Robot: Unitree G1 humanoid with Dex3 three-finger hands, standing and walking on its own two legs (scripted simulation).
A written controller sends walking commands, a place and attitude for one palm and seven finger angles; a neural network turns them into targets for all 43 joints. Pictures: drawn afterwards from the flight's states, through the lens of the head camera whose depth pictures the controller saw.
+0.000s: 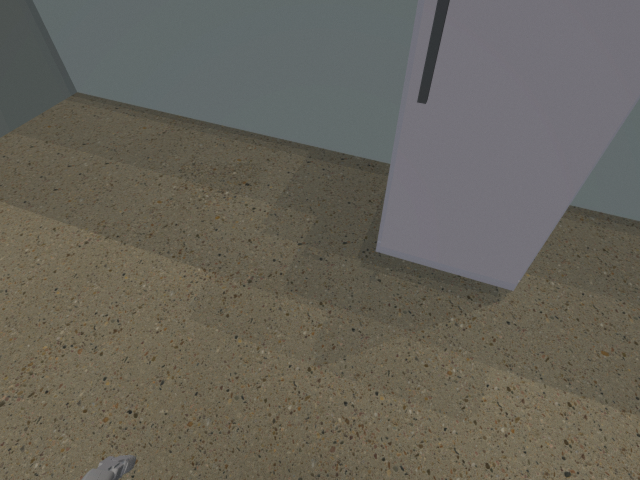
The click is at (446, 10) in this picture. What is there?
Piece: fridge door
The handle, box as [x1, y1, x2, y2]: [417, 0, 449, 103]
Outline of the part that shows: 449,0 437,1 417,100 418,102 425,103 427,99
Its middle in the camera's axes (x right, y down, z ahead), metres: +0.27 -0.45 +0.92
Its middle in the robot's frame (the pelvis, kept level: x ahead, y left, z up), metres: +1.02 -0.23 +0.10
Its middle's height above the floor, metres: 0.87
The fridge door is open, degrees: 0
